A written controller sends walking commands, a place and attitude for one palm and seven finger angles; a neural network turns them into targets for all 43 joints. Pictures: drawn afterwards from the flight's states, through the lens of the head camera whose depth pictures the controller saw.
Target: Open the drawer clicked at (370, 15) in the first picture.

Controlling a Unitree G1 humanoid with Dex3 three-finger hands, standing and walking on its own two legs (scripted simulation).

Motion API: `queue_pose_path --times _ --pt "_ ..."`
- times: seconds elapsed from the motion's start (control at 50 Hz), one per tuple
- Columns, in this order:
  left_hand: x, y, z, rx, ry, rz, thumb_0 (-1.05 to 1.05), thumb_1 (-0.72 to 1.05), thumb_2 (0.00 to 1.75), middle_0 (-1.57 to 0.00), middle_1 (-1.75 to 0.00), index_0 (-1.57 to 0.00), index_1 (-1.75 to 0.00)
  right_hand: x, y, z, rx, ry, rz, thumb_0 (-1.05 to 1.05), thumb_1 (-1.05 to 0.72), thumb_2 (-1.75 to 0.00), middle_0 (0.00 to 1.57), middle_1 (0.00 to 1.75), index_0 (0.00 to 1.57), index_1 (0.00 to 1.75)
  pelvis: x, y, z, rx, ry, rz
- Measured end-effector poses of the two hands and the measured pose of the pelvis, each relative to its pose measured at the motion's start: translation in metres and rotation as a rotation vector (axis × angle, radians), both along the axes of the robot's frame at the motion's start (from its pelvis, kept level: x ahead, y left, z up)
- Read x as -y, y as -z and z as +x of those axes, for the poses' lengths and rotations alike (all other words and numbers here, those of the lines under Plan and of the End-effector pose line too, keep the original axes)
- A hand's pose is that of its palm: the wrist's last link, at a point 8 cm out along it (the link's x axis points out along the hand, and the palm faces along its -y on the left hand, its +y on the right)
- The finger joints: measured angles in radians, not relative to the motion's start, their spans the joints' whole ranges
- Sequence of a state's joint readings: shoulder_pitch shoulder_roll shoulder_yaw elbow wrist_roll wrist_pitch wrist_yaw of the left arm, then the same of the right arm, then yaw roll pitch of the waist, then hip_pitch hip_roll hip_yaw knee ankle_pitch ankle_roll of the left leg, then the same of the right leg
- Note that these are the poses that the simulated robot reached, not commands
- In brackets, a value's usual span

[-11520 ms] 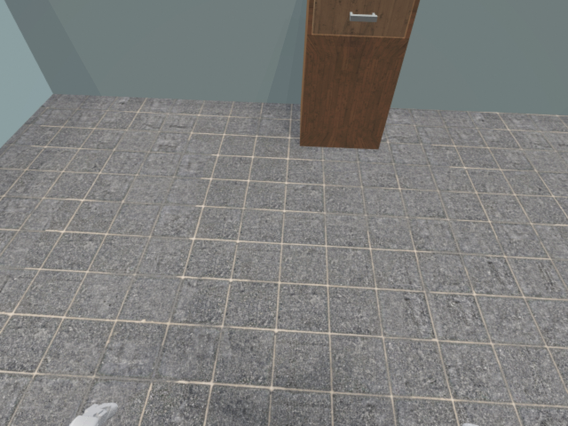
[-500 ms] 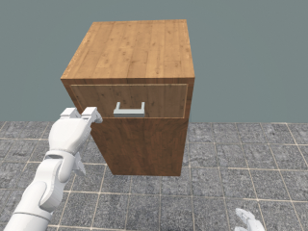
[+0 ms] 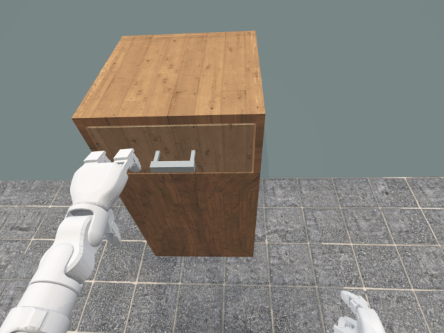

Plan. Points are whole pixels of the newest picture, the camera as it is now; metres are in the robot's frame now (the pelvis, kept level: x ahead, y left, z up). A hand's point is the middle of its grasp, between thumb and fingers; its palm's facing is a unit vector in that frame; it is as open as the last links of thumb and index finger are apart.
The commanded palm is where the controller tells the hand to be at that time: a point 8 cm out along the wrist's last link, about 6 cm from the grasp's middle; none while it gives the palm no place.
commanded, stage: move the hooked fingers above the handle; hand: left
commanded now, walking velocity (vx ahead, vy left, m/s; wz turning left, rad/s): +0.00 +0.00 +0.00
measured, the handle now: (174, 160) +0.52 +0.20 -0.04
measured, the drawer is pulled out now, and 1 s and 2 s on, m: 0.00 0.00 0.00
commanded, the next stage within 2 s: none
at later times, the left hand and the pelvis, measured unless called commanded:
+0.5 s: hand (138, 178) +0.40 +0.23 +0.03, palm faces -0.01 -0.03 -1.00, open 13.8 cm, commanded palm +0.37 +0.23 +0.09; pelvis +0.01 +0.01 -0.01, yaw -1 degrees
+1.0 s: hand (155, 168) +0.44 +0.21 +0.01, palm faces -0.07 +0.01 -1.00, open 13.8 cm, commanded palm +0.43 +0.20 +0.07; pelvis +0.00 +0.01 -0.01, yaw -1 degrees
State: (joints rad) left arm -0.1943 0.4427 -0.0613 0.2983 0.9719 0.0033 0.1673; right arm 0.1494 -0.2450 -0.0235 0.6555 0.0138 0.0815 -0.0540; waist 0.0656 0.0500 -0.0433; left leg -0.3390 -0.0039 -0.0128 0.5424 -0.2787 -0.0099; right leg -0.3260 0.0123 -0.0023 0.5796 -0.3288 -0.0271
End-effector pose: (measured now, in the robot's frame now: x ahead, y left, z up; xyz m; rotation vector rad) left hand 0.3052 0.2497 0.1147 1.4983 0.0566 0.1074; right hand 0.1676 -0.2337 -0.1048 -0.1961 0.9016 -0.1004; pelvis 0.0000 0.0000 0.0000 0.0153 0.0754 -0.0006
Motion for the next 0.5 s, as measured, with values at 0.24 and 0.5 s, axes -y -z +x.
queue_pose_path --times 0.24,0.5 --pt "0.019 0.021 0.030 -0.059 0.083 -0.013 0.00 -0.49 0.30 -0.32 -1.20 -0.32 -1.20 0.008 0.013 -0.017 -0.083 0.047 -0.027 0.01 -0.90 -0.90 0.20 0.30 0.20 0.30 -0.007 0.005 0.009 -0.046 -0.003 -0.003" --pt "0.018 0.028 0.071 -0.044 -0.021 0.034 0.00 -0.49 0.30 -0.32 -1.20 -0.32 -1.20 -0.004 0.025 -0.042 -0.152 0.102 0.028 0.01 -0.90 -0.90 0.20 0.30 0.20 0.30 -0.014 0.008 0.014 -0.083 0.018 -0.002"
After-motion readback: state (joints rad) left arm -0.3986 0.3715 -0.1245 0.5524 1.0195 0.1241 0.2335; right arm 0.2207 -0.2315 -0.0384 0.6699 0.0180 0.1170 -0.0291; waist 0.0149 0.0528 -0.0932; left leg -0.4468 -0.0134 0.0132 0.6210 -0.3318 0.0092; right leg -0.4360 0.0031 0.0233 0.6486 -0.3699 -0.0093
